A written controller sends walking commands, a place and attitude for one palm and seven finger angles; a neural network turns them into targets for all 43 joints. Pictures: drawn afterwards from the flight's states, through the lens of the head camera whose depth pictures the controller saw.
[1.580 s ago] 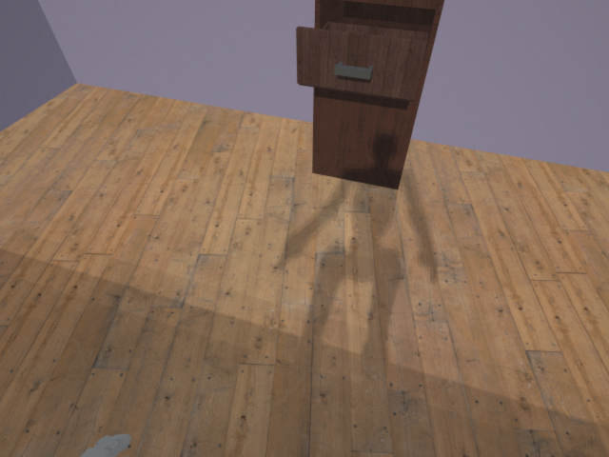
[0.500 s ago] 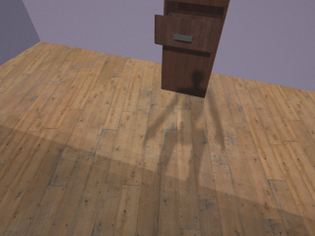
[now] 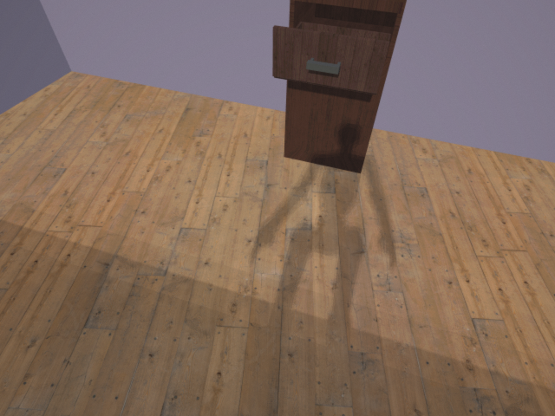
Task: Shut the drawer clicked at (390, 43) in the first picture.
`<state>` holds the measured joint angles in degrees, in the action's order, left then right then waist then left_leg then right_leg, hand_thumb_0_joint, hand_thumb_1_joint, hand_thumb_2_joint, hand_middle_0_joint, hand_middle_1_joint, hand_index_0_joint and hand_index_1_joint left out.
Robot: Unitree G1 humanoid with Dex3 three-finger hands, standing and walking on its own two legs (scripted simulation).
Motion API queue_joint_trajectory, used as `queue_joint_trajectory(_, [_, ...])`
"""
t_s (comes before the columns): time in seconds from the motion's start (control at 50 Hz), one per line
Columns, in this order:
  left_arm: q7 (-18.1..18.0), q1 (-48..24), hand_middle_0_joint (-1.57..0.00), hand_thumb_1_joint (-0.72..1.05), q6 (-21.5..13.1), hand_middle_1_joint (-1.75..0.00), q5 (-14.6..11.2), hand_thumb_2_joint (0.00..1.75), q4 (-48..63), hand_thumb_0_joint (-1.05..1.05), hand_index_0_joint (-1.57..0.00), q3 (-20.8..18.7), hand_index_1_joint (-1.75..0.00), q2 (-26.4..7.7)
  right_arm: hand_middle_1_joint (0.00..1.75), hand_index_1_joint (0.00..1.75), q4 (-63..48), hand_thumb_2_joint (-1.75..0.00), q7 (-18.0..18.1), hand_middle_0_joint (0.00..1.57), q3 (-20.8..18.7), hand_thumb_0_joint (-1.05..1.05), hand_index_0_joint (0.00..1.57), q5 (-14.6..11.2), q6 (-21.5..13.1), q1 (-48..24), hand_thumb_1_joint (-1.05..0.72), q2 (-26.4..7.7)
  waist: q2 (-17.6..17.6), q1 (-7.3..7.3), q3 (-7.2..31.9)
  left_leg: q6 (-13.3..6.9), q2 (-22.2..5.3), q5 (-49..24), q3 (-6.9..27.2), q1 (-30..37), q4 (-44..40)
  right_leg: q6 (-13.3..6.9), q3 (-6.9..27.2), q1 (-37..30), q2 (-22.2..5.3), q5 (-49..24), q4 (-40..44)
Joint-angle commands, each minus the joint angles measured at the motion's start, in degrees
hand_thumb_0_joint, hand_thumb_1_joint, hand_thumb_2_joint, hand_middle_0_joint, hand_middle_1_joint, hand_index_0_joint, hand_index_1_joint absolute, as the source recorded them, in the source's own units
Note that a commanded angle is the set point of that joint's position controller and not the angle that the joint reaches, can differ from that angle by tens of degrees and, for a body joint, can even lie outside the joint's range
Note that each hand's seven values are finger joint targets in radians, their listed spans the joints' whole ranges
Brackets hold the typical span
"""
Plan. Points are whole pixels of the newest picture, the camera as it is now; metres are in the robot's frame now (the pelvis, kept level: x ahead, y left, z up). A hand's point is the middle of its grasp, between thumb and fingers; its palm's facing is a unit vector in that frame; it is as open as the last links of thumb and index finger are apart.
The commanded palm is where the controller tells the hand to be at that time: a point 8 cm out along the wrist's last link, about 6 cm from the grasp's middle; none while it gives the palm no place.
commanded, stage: walk to a spot facing it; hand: left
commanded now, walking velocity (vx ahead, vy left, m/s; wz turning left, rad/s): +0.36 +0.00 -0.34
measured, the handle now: (324, 64) +1.23 -0.09 -0.05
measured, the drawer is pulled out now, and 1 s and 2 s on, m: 0.30 0.30 0.30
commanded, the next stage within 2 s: turn to face it in 1.46 s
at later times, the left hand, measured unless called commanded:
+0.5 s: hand out of the picture +0.08 +0.14 -0.18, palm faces -0.03 -0.98 -0.19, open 7.4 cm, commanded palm none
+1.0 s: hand (207, 290) +0.40 +0.18 -0.19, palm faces -0.17 -0.97 -0.18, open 7.4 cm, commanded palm none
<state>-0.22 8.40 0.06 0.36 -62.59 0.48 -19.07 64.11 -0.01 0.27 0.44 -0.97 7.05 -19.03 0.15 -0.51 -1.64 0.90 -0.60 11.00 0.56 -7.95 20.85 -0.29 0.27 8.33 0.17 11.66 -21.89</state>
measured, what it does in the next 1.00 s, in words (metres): walks ahead: left foot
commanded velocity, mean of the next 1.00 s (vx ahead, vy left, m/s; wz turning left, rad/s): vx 0.37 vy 0.00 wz -0.21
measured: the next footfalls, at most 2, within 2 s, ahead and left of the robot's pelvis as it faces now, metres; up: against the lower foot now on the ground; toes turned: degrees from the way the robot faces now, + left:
left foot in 0.78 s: +0.42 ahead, +0.06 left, +0.00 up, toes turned -4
right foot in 1.38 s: +0.55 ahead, -0.23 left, +0.00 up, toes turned -32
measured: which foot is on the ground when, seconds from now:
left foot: down 0.00-0.34, up 0.36-0.76, down 0.78-1.00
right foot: down 0.00-0.78, up 0.80-1.00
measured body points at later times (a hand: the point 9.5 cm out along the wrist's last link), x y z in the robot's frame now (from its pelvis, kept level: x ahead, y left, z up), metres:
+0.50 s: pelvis +0.11 -0.03 -0.01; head +0.12 -0.04 +0.44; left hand +0.08 +0.19 -0.16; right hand +0.07 -0.27 -0.17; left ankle +0.10 +0.10 -0.66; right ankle +0.03 -0.11 -0.75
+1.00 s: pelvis +0.33 +0.01 -0.01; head +0.34 +0.02 +0.44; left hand +0.41 +0.23 -0.17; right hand +0.31 -0.24 -0.15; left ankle +0.38 +0.06 -0.75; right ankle +0.29 -0.12 -0.65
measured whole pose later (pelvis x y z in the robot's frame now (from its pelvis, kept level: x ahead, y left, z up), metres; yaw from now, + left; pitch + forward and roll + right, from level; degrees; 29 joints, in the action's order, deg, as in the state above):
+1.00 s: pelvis +0.33 +0.01 -0.01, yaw -15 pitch -1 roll +1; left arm 0.0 16.1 -0.9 1.8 -58.8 -4.0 -10.8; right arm 60.2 1.1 -3.3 0.8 -5.2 14.4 -9.1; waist 2.8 -1.7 -2.0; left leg -4.8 0.1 12.1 -12.5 -14.0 26.6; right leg -1.2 -0.8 32.5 -4.4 13.9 -70.8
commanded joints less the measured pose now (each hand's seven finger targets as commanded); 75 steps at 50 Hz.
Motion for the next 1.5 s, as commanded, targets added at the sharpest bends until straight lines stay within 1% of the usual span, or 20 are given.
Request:
queue_joint_trajectory(0.0, [-0.3,3.66,-0.2,0.9,0.11,-0.3,0.52,0.9,1.46,0.0,-0.2,-1.11,-0.3,-4.99,0.3,0.3,-1.94,-0.9,0.46,0.2,-0.74,0.0,0.2,0.68,0.18,2.9,-0.9,-4.13,1.53,0.07,2.36,-1.22,-5.24,8.32,2.89,-0.33,-1.01,-1.22,7.34,2.34,-5.92,11.74,4.37])
queue_joint_trajectory(0.12, [1.12,6.6,-0.2,0.9,0.45,-0.3,0.96,0.9,3.63,0.0,-0.2,-2.44,-0.3,-4.24,0.3,0.3,-3.24,-0.9,0.32,0.2,-2.28,0.0,0.2,1.02,0.03,6.47,-0.9,-5.5,-0.22,0.49,-7.17,-3.54,-6.85,24.98,4.75,-5.89,-1.41,-3.51,9.07,12.41,-2.67,23.03,-0.22])
queue_joint_trajectory(0.2, [1.64,6.44,-0.2,0.9,-1.15,-0.3,0.84,0.9,5.87,0.0,-0.2,-2.46,-0.3,0.37,0.3,0.3,-2.81,-0.9,0.85,0.2,-4.03,0.0,0.2,0.67,-1.38,12.73,-0.9,-7.38,-9.23,2.33,-4.63,-9.83,-17.22,19.24,14.87,5.32,-6.72,-2.1,-0.74,21.65,0.98,12.05,-17.24])
queue_joint_trajectory(0.28, [1.83,9.79,-0.2,0.9,-2.32,-0.3,0.92,0.9,5.57,0.0,-0.2,-3.04,-0.3,2.62,0.3,0.3,-2.93,-0.9,0.88,0.2,-3.89,0.0,0.2,0.72,-2.03,11.96,-0.9,-4.08,-7.24,-0.42,-4.02,-8.51,-15.75,3.14,5.62,0.46,0.99,-1.83,-2.96,11.89,-1.56,10.59,-10.5])
queue_joint_trajectory(0.3, [1.72,16.0,-0.2,0.9,-2.62,-0.3,1.07,0.9,3.23,0.0,-0.2,-3.54,-0.3,1.84,0.3,0.3,-3.19,-0.9,0.87,0.2,-3.62,0.0,0.2,0.59,-2.14,10.32,-0.9,-2.64,-1.47,-3.42,-1.44,-5.57,-11.43,-0.18,-0.35,-6.59,11.39,-3.17,-1.11,-0.23,-1.47,4.85,-4.55])
queue_joint_trajectory(0.34, [0.07,32.51,-0.2,0.9,-3.76,-0.3,0.56,0.9,-2.06,0.0,-0.2,-5.41,-0.3,-6.08,0.3,0.3,-8.21,-0.9,0.3,0.2,-2.35,0.0,0.2,0.27,-3.41,2.85,-0.9,2.46,19.26,-8.45,0.71,-1.13,-0.89,20.54,-8.3,-32.95,40.75,-10.98,31.23,-19.11,-20.98,-10.66,6.52])
queue_joint_trajectory(0.42, [-1.12,26.68,-0.2,0.9,-3.85,-0.3,1.01,0.9,-0.92,0.0,-0.2,-3.75,-0.3,0.85,0.3,0.3,-6.8,-0.9,0.06,0.2,-2.99,0.0,0.2,0.78,-2.92,1.05,-0.9,4.23,1.97,-4.15,-5.58,-0.77,-6.47,11.97,-3.09,-35.62,46.94,-12.56,20.08,-11.47,-17.88,-17.86,5.36])
queue_joint_trajectory(0.5, [-1.17,22.63,-0.2,0.9,-4.69,-0.3,1.1,0.9,-0.23,0.0,-0.2,-3.02,-0.3,3.18,0.3,0.3,-6.75,-0.9,-1.06,0.2,-3.62,0.0,0.2,0.59,-1.16,3.12,-0.9,6.5,6.05,0.01,-6.9,0.7,-6.22,2.31,-5.07,-32.28,42.73,-10.2,11.34,-3.26,-13.12,-13.04,10.84])
queue_joint_trajectory(0.66, [-1.84,22.08,-0.2,0.9,-4.97,-0.3,1.04,0.9,-1.36,0.0,-0.2,-3.74,-0.3,2.34,0.3,0.3,-10.84,-0.9,-1.83,0.2,-3.23,0.0,0.2,-0.18,-2.47,-3.07,-0.9,7.1,6.95,-0.33,-6.93,-1.92,-3.29,-2.44,-7.93,-20.04,20.05,-7.83,5.5,-4.13,-11.42,-26.51,9.06])
queue_joint_trajectory(0.7, [-1.82,20.28,-0.2,0.9,-4.98,-0.3,1.2,0.9,-1.23,0.0,-0.2,-4.26,-0.3,0.89,0.3,0.3,-8.03,-0.9,-0.99,0.2,-4.08,0.0,0.2,0.17,-3.06,6.77,-0.9,5.19,5.67,4.19,-1.61,-3.31,-0.93,-2.81,-8.19,-6.79,15.21,-6.77,3.61,-3.74,-10.94,-35.09,-2.42])
queue_joint_trajectory(0.74, [-1.22,23.61,-0.2,0.9,-4.82,-0.3,0.44,0.9,-0.76,0.0,-0.2,-4.46,-0.3,4.0,0.3,0.3,-3.72,-0.9,0.26,0.2,-5.68,0.0,0.2,1.39,-3.3,22.48,-0.9,-1.59,-4.74,8.83,10.36,-6.17,-9.48,0.61,4.68,15.48,10.04,-4.24,-0.08,6.89,-4.14,-16.75,-28.09])
queue_joint_trajectory(0.76, [-0.47,27.18,-0.2,0.9,-4.48,-0.3,-0.16,0.9,0.06,0.0,-0.2,-3.92,-0.3,7.43,0.3,0.3,-3.23,-0.9,0.6,0.2,-6.88,0.0,0.2,1.72,-3.42,25.75,-0.9,-6.92,-20.1,7.09,14.67,-11.41,-25.01,4.97,28.85,22.45,-1.15,-2.49,-2.37,20.22,3.89,19.23,-48.74])
queue_joint_trajectory(0.78, [-0.65,23.39,-0.2,0.9,-4.48,-0.3,0.35,0.9,1.52,0.0,-0.2,-3.82,-0.3,6.07,0.3,0.3,-3.93,-0.9,0.75,0.2,-6.44,0.0,0.2,0.66,-2.71,22.32,-0.9,-5.8,-13.26,6.16,11.91,-13.26,-26.91,13.92,34.2,16.35,-7.51,-3.5,3.2,23.36,1.19,18.8,-56.61])
queue_joint_trajectory(0.84, [0.34,16.05,-0.2,0.9,-3.33,-0.3,1.32,0.9,2.57,0.0,-0.2,-3.96,-0.3,7.28,0.3,0.3,-6.41,-0.9,0.84,0.2,-4.28,0.0,0.2,0.77,-3.37,10.89,-0.9,3.51,-4.67,1.54,-3.15,-9.96,-21.34,18.8,18.01,-6.04,-11.24,-2.61,2.21,25.68,-5.33,6.68,-57.71])
queue_joint_trajectory(0.94, [0.92,17.12,-0.2,0.9,-0.37,-0.3,1.93,0.9,3.32,0.0,-0.2,-4.36,-0.3,9.53,0.3,0.3,-5.45,-0.9,1.16,0.2,-3.96,0.0,0.2,0.64,-5.1,11.53,-0.9,6.54,-3.02,-1.93,-1.81,-8.28,-16.23,4.32,1.47,-10.92,-12.26,-0.54,1.29,23.35,-7.05,-0.13,-49.71])
queue_joint_trajectory(1.24, [2.36,-7.31,-0.2,0.9,-1.02,-0.3,1.46,0.9,11.21,0.0,-0.2,-3.83,-0.3,8.35,0.3,0.3,-0.19,-0.9,1.33,0.2,-3.78,0.0,0.2,1.35,-4.32,24.89,-0.9,3.52,-5.59,5.07,-6.16,-8.82,-18.45,-16.07,-9.24,9.5,-8.1,-1.33,-6.94,27.73,-5.69,-0.34,-17.32])
queue_joint_trajectory(1.32, [1.91,4.89,-0.2,0.9,-2.32,-0.3,1.69,0.9,7.52,0.0,-0.2,-4.51,-0.3,5.94,0.3,0.3,-0.24,-0.9,1.32,0.2,-3.79,0.0,0.2,0.96,-3.89,22.81,-0.9,2.48,-5.14,-1.33,1.57,-5.82,-16.37,-36.88,-14.57,8.56,10.51,-4.27,-11.28,7.22,-0.19,-0.01,-8.06])
queue_joint_trajectory(1.34, [1.51,13.62,-0.2,0.9,-3.08,-0.3,1.95,0.9,4.62,0.0,-0.2,-5.53,-0.3,2.84,0.3,0.3,-0.92,-0.9,0.88,0.2,-3.75,0.0,0.2,0.39,-4.0,21.47,-0.9,2.78,-1.86,-5.22,7.37,-3.69,-14.66,-32.1,-15.97,-0.74,22.86,-6.31,-7.33,-8.6,-2.75,-3.84,-7.24])
queue_joint_trajectory(1.38, [0.23,23.25,-0.2,0.9,-3.53,-0.3,0.31,0.9,1.92,0.0,-0.2,-7.65,-0.3,-6.91,0.3,0.3,-4.25,-0.9,0.73,0.2,-2.97,0.0,0.2,-0.49,-4.18,19.51,-0.9,5.91,12.23,-6.79,17.06,0.28,-2.77,22.94,-11.06,-27.6,54.37,-16.94,27.21,-28.93,-26.02,-20.94,0.51])
queue_joint_trajectory(1.48, [-0.74,9.14,-0.2,0.9,-4.08,-0.3,0.55,0.9,4.21,0.0,-0.2,-4.61,-0.3,3.56,0.3,0.3,-3.05,-0.9,0.72,0.2,-3.37,0.0,0.2,0.74,-1.41,16.05,-0.9,8.83,2.41,0.87,0.42,-0.05,-9.66,7.69,-2.94,-22.85,50.09,-9.58,5.06,1.67,-17.65,-19.22,7.14])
